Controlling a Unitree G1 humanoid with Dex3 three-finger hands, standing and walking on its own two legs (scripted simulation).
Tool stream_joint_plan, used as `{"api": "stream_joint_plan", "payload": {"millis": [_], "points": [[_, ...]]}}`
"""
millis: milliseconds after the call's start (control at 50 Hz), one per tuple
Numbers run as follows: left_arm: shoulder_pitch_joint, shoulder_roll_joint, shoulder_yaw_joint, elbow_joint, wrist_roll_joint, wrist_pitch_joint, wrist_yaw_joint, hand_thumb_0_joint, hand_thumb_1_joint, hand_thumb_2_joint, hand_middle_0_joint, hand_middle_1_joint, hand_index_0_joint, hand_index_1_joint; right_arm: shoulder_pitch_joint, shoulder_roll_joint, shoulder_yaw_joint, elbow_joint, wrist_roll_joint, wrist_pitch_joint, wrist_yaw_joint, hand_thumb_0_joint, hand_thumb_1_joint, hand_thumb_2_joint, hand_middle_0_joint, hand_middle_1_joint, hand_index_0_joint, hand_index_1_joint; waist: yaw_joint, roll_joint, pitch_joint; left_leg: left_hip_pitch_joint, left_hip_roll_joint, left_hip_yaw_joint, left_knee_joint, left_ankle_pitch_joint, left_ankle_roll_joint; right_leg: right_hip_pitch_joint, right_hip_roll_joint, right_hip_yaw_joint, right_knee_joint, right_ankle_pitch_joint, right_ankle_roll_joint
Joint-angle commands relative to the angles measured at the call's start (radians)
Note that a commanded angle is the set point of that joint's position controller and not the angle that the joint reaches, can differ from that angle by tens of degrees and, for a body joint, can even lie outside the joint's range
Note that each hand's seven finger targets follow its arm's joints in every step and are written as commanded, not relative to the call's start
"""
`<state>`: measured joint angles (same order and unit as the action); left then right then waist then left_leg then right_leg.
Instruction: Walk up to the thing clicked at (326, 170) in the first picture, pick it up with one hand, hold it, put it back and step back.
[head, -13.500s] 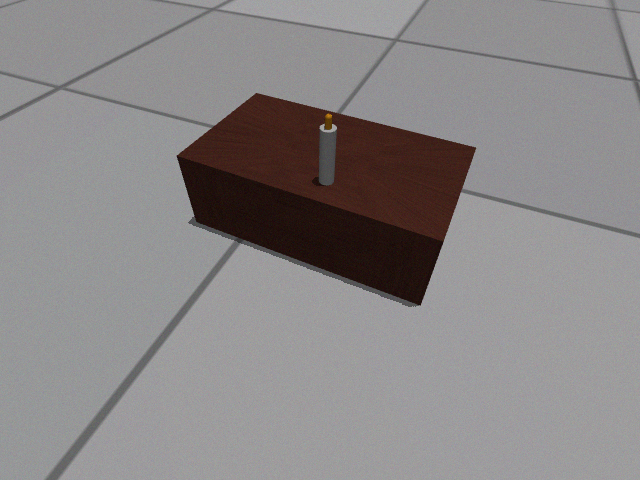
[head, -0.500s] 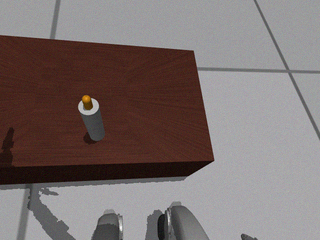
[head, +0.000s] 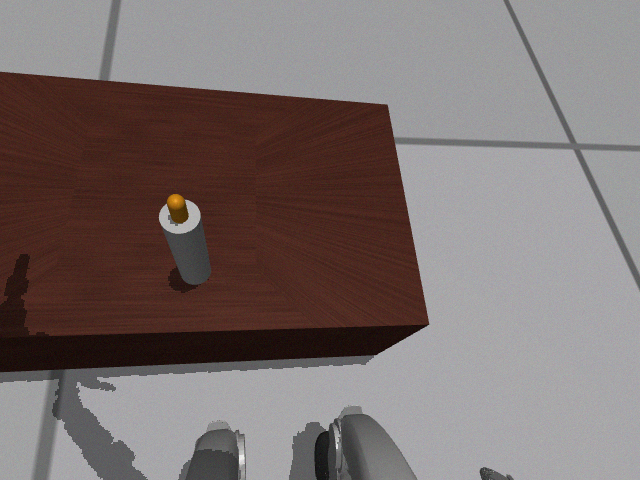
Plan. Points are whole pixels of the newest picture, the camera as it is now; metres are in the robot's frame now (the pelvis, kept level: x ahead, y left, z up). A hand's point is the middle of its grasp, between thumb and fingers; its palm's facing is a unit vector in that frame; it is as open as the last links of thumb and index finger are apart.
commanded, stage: approach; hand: left
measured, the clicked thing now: (187, 241) +0.50 +0.15 -0.18
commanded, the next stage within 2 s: close in in 0.54 s
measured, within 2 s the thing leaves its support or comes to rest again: neither
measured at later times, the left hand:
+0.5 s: hand (104, 239) +0.47 +0.26 -0.12, palm faces -0.04 -1.00 +0.05, open 17.6 cm
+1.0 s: hand (180, 256) +0.48 +0.17 -0.21, palm faces +0.00 -1.00 -0.02, open 17.5 cm
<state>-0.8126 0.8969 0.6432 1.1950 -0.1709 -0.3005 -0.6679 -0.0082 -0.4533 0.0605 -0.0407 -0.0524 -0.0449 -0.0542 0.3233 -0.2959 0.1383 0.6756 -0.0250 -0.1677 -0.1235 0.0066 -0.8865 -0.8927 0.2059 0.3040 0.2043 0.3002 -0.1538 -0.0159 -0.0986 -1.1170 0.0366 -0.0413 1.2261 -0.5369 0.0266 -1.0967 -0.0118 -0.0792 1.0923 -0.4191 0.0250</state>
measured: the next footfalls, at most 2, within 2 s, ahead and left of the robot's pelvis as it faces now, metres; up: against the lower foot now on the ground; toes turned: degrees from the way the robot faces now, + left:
none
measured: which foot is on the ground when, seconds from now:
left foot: down 0.00-1.00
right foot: down 0.00-1.00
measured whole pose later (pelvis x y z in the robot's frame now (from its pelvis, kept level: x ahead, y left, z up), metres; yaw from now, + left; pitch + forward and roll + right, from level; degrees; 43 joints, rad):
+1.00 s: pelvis -0.06 -0.02 -0.23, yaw +0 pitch +35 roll -3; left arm -1.00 0.54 0.46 1.15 -0.05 -0.51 -0.27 -0.01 -0.56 0.07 -0.02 -0.10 -0.05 -0.09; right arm 0.22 -0.26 0.08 0.71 -0.08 -0.08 0.03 0.01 -0.90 -0.89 0.20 0.30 0.20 0.30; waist -0.20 0.03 -0.14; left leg -1.99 0.01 -0.05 2.05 -0.69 0.00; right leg -2.01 -0.06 -0.05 1.97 -0.58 -0.01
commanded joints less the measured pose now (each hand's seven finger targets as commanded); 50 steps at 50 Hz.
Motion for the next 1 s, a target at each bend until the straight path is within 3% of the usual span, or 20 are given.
{"api": "stream_joint_plan", "payload": {"millis": [0,120,200,260,340,400,440,460,480,520,600,640,680,740,760,820,840,900,940,980], "points": [[-0.325,0.344,0.038,-0.187,-0.035,-0.067,0.010,0.000,-0.567,0.000,-0.055,-0.051,-0.062,-0.041,0.160,-0.215,-0.083,-0.043,-0.003,-0.024,-0.017,0.000,-0.859,-0.886,0.199,0.300,0.200,0.300,0.022,0.247,-0.445,0.397,-0.011,-0.062,-0.164,0.384,-0.030,0.138,0.030,0.018,-0.085,0.168,-0.068],[-0.286,0.196,-0.038,-0.083,-0.044,-0.100,0.017,0.000,-0.609,0.000,-0.048,-0.052,-0.054,-0.044,0.148,-0.213,-0.080,-0.043,-0.004,-0.023,-0.001,0.000,-0.858,-0.886,0.199,0.300,0.199,0.300,-0.008,0.215,-0.368,0.320,-0.001,-0.078,-0.105,0.381,-0.034,-0.003,0.028,0.010,-0.017,0.143,-0.070],[-0.315,0.124,-0.074,-0.073,-0.064,-0.151,0.021,0.000,-0.611,0.005,-0.040,-0.050,-0.047,-0.042,0.141,-0.218,-0.078,-0.045,-0.009,-0.024,0.018,0.000,-0.859,-0.887,0.199,0.300,0.199,0.300,-0.021,0.207,-0.408,0.266,0.006,-0.104,-0.016,0.374,-0.039,-0.136,0.026,0.005,0.079,0.117,-0.071],[-0.355,0.134,-0.064,-0.105,-0.067,-0.203,0.039,0.000,-0.609,0.017,-0.035,-0.061,-0.043,-0.052,0.134,-0.218,-0.081,-0.047,-0.016,-0.027,0.033,0.000,-0.859,-0.887,0.199,0.300,0.200,0.300,-0.026,0.226,-0.472,0.162,-0.008,-0.093,0.076,0.314,-0.033,-0.199,0.017,0.018,0.163,0.095,-0.075],[-0.383,0.162,-0.026,-0.188,-0.063,-0.272,0.065,0.000,-0.567,0.065,-0.017,-0.076,-0.022,-0.071,0.125,-0.216,-0.080,-0.046,-0.032,-0.021,0.057,0.000,-0.865,-0.890,0.200,0.300,0.200,0.300,0.010,0.334,-0.665,0.200,-0.003,-0.112,0.178,0.437,-0.047,-0.309,0.010,0.014,0.304,0.125,-0.083],[-0.412,0.184,-0.020,-0.269,-0.027,-0.296,0.083,0.000,-0.510,0.090,-0.011,-0.084,-0.012,-0.082,0.131,-0.218,-0.089,-0.043,-0.049,-0.009,0.069,0.000,-0.873,-0.893,0.200,0.300,0.200,0.300,0.027,0.409,-0.797,0.251,-0.008,-0.092,0.240,0.555,-0.051,-0.302,0.008,0.017,0.369,0.187,-0.092],[-0.461,0.147,-0.040,-0.291,-0.012,-0.301,0.099,0.000,-0.488,0.104,-0.009,-0.093,-0.010,-0.090,0.128,-0.216,-0.095,-0.037,-0.058,-0.002,0.077,0.000,-0.876,-0.894,0.200,0.300,0.200,0.300,0.019,0.429,-0.849,0.243,-0.011,-0.085,0.277,0.579,-0.049,-0.312,0.010,0.020,0.404,0.206,-0.093],[-0.467,0.143,-0.025,-0.274,-0.007,-0.302,0.111,0.000,-0.506,0.111,-0.005,-0.099,-0.008,-0.095,0.134,-0.218,-0.098,-0.024,-0.061,0.001,0.079,0.000,-0.877,-0.895,0.200,0.300,0.200,0.300,0.008,0.434,-0.848,0.214,-0.012,-0.088,0.296,0.573,-0.050,-0.327,0.008,0.020,0.431,0.206,-0.093],[-0.485,0.119,-0.037,-0.286,-0.006,-0.300,0.124,0.000,-0.515,0.111,-0.006,-0.105,-0.010,-0.099,0.123,-0.214,-0.102,-0.029,-0.060,0.005,0.084,0.000,-0.878,-0.894,0.200,0.300,0.200,0.300,0.010,0.414,-0.836,0.172,-0.015,-0.088,0.303,0.527,-0.046,-0.351,0.011,0.020,0.442,0.181,-0.093],[-0.479,0.058,-0.053,-0.224,-0.003,-0.295,0.141,0.000,-0.556,0.115,-0.006,-0.114,-0.012,-0.108,0.116,-0.218,-0.113,-0.020,-0.062,0.008,0.090,0.000,-0.885,-0.896,0.200,0.300,0.200,0.300,-0.019,0.377,-0.788,0.077,-0.017,-0.084,0.345,0.438,-0.038,-0.411,0.010,0.022,0.474,0.138,-0.090],[-0.429,-0.036,-0.091,-0.058,0.015,-0.307,0.190,0.000,-0.600,0.120,-0.002,-0.135,-0.017,-0.122,0.090,-0.190,-0.099,-0.026,-0.064,0.006,0.111,0.000,-0.888,-0.895,0.201,0.300,0.200,0.300,-0.060,0.185,-0.596,-0.339,-0.037,-0.032,0.430,0.116,-0.003,-0.402,0.008,0.037,0.520,0.023,-0.072],[-0.405,-0.016,-0.076,-0.024,0.029,-0.328,0.211,0.000,-0.579,0.047,-0.012,-0.101,-0.036,-0.077,0.083,-0.192,-0.099,-0.036,-0.064,0.004,0.124,0.000,-0.886,-0.891,0.200,0.300,0.200,0.300,-0.055,0.130,-0.577,-0.446,-0.041,-0.017,0.467,0.038,0.003,-0.403,0.006,0.039,0.545,-0.027,-0.063],[-0.459,0.001,-0.076,-0.049,0.039,-0.353,0.228,0.000,-0.545,0.053,-0.014,-0.103,-0.037,-0.079,0.079,-0.189,-0.099,-0.045,-0.068,0.008,0.136,0.000,-0.889,-0.892,0.200,0.300,0.201,0.300,-0.060,0.117,-0.607,-0.517,-0.044,-0.001,0.511,-0.008,0.006,-0.380,0.000,0.060,0.567,-0.056,-0.054],[-0.577,0.013,-0.083,-0.155,0.047,-0.373,0.266,0.000,-0.550,0.055,-0.026,-0.106,-0.045,-0.085,0.083,-0.186,-0.105,-0.060,-0.074,0.012,0.150,0.000,-0.892,-0.893,0.200,0.300,0.201,0.300,-0.049,0.164,-0.743,-0.506,-0.046,0.014,0.548,-0.011,0.002,-0.337,-0.007,0.077,0.601,-0.051,-0.048],[-0.623,0.017,-0.076,-0.197,0.049,-0.374,0.284,0.000,-0.560,0.055,-0.028,-0.106,-0.047,-0.086,0.092,-0.193,-0.111,-0.064,-0.071,0.017,0.150,0.000,-0.897,-0.895,0.200,0.300,0.201,0.300,-0.045,0.205,-0.795,-0.453,-0.046,0.008,0.543,0.000,-0.003,-0.362,-0.008,0.063,0.620,-0.044,-0.054],[-0.711,-0.004,-0.123,-0.288,0.080,-0.352,0.341,0.000,-0.550,0.065,-0.030,-0.101,-0.044,-0.085,0.113,-0.194,-0.124,-0.041,-0.072,0.033,0.151,0.000,-0.901,-0.897,0.200,0.300,0.201,0.300,-0.033,0.329,-0.924,-0.323,-0.044,0.005,0.529,0.014,-0.019,-0.397,-0.006,0.050,0.645,-0.040,-0.065],[-0.722,0.000,-0.127,-0.340,0.090,-0.344,0.358,0.000,-0.538,0.085,-0.025,-0.102,-0.037,-0.089,0.107,-0.195,-0.130,-0.036,-0.070,0.042,0.147,0.000,-0.897,-0.897,0.200,0.300,0.200,0.300,-0.023,0.358,-0.932,-0.297,-0.044,0.002,0.520,0.010,-0.023,-0.416,-0.010,0.045,0.650,-0.042,-0.068],[-0.715,-0.052,-0.166,-0.338,0.108,-0.301,0.402,0.000,-0.593,0.060,-0.035,-0.101,-0.048,-0.085,0.128,-0.194,-0.141,-0.005,-0.061,0.063,0.141,0.000,-0.907,-0.899,0.200,0.300,0.200,0.300,-0.044,0.371,-0.921,-0.279,-0.046,-0.004,0.520,0.025,-0.024,-0.441,-0.011,0.035,0.655,-0.020,-0.073],[-0.677,-0.113,-0.192,-0.266,0.107,-0.271,0.419,0.000,-0.598,0.055,-0.037,-0.097,-0.051,-0.081,0.140,-0.183,-0.142,0.010,-0.055,0.075,0.137,0.000,-0.905,-0.897,0.200,0.300,0.200,0.300,-0.069,0.274,-0.851,-0.390,-0.051,0.007,0.545,-0.014,-0.008,-0.407,-0.012,0.041,0.631,-0.037,-0.063],[-0.629,-0.107,-0.182,-0.255,0.101,-0.252,0.437,0.000,-0.611,0.029,-0.047,-0.096,-0.064,-0.077,0.126,-0.182,-0.147,0.007,-0.047,0.085,0.134,0.000,-0.910,-0.898,0.200,0.300,0.200,0.300,-0.058,0.194,-0.764,-0.494,-0.052,0.014,0.551,-0.054,0.004,-0.390,-0.015,0.054,0.608,-0.072,-0.055]]}}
